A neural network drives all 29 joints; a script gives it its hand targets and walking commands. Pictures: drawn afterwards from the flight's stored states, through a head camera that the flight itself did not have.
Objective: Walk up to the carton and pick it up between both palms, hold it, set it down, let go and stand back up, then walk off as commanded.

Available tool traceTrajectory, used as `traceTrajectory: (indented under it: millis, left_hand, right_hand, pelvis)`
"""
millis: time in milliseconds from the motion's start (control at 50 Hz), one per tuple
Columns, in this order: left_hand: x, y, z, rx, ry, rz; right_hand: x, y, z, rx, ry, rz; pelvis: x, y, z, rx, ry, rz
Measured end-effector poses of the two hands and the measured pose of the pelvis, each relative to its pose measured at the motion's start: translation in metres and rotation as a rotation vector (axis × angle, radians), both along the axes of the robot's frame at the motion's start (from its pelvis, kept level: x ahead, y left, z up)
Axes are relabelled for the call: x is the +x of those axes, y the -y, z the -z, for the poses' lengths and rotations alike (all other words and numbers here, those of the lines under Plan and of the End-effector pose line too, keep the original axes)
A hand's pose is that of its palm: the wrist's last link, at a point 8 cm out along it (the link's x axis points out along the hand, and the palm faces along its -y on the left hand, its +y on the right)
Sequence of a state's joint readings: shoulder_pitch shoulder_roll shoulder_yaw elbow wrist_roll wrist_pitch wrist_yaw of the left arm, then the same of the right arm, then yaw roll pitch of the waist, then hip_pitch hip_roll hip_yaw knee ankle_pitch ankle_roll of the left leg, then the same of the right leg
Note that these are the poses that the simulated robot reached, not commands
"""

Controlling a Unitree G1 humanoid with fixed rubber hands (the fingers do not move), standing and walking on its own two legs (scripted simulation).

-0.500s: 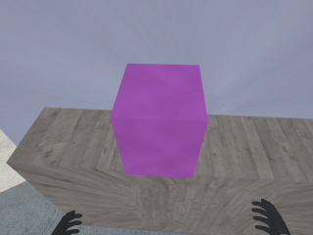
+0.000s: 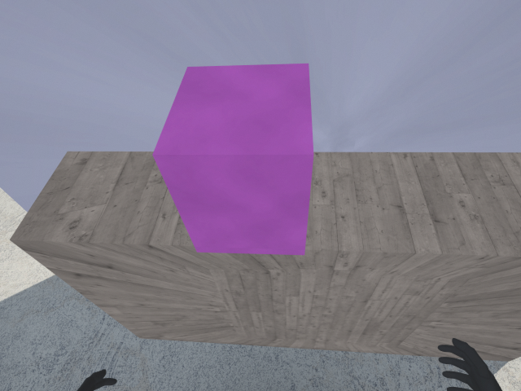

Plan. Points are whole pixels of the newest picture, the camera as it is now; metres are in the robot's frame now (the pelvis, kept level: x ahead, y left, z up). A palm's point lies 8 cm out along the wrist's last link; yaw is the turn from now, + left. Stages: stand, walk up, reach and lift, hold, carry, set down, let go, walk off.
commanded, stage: walk off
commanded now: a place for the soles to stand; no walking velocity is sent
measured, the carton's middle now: (248, 165) +0.46 +0.06 +0.08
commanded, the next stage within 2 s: none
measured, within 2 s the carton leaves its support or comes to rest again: neither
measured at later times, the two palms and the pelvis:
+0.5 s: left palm out of the picture -0.04 +0.29 -0.09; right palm out of the picture -0.04 -0.31 -0.12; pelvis -0.17 -0.01 -0.03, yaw +3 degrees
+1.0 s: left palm out of the picture -0.30 +0.29 -0.09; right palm out of the picture -0.25 -0.34 -0.13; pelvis -0.37 -0.03 -0.03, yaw +0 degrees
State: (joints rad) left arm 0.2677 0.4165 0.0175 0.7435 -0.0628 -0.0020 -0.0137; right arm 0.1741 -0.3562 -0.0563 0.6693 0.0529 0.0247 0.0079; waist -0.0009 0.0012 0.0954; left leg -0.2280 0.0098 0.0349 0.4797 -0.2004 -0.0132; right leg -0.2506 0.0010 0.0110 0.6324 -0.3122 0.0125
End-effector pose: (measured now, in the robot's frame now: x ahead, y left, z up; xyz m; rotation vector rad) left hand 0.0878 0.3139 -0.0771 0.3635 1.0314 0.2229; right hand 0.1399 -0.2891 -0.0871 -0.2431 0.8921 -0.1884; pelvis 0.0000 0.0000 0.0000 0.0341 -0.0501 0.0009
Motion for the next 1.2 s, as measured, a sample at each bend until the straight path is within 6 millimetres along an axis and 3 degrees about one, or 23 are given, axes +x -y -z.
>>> traceTrajectory:
  millis: [100,180,280,360,440,520,600,680,760,840,920,980,1100,1200]
  left_hand:
    - [-0.025,0.020,-0.007,0.025,-0.006,-0.004]
    - [-0.033,0.029,-0.013,0.043,0.033,0.000]
    - [-0.042,0.038,-0.018,0.046,0.111,0.010]
    - [-0.060,0.038,-0.014,0.036,0.152,0.015]
    - [-0.093,0.031,-0.001,0.017,0.160,0.003]
    - [-0.134,0.018,0.020,-0.011,0.154,-0.017]
    - [-0.183,0.015,0.027,-0.035,0.100,-0.032]
    - [-0.236,0.006,0.026,-0.018,0.052,-0.055]
    - [-0.289,-0.001,0.029,0.017,-0.007,-0.074]
    - [-0.334,0.006,0.032,0.045,-0.053,-0.065]
    - [-0.375,0.020,0.028,0.055,-0.060,-0.074]
    - [-0.389,0.025,0.016,0.062,-0.030,-0.069]
    - [-0.385,0.019,-0.005,0.098,0.116,-0.036]
    - [-0.411,0.004,-0.002,0.086,0.172,-0.030]
  right_hand:
    - [-0.028,0.018,0.017,0.026,-0.025,0.015]
    - [-0.052,0.026,0.022,0.029,-0.043,0.023]
    - [-0.082,0.029,0.027,0.029,-0.062,0.014]
    - [-0.112,0.028,0.030,0.016,-0.075,0.011]
    - [-0.148,0.024,0.033,-0.010,-0.091,0.007]
    - [-0.197,0.019,0.038,-0.051,-0.126,0.007]
    - [-0.246,0.021,0.025,-0.079,-0.139,0.030]
    - [-0.265,0.024,0.011,-0.093,-0.088,0.024]
    - [-0.282,0.030,0.010,-0.090,-0.039,0.023]
    - [-0.312,0.040,0.023,-0.065,-0.014,0.031]
    - [-0.356,0.047,0.040,-0.031,-0.054,0.036]
    - [-0.380,0.048,0.040,-0.013,-0.056,0.047]
    - [-0.421,0.047,0.041,-0.022,-0.067,0.038]
    - [-0.456,0.031,0.044,-0.041,-0.071,0.023]
  pelvis:
    - [-0.023,0.018,0.003,0.017,0.028,0.009]
    - [-0.043,0.026,0.003,0.026,0.051,0.004]
    - [-0.075,0.030,0.007,0.024,0.050,-0.010]
    - [-0.106,0.028,0.012,0.013,0.055,-0.021]
    - [-0.140,0.022,0.020,-0.008,0.051,-0.038]
    - [-0.178,0.011,0.032,-0.039,0.057,-0.056]
    - [-0.212,0.006,0.026,-0.040,0.096,-0.042]
    - [-0.241,0.008,0.020,-0.036,0.094,-0.039]
    - [-0.272,0.015,0.024,-0.034,0.084,-0.026]
    - [-0.306,0.026,0.033,-0.015,0.084,-0.004]
    - [-0.343,0.036,0.036,-0.010,0.127,-0.002]
    - [-0.365,0.035,0.029,-0.002,0.144,0.006]
    - [-0.411,0.028,0.028,0.003,0.089,-0.014]
    - [-0.451,0.011,0.035,-0.009,0.079,-0.034]
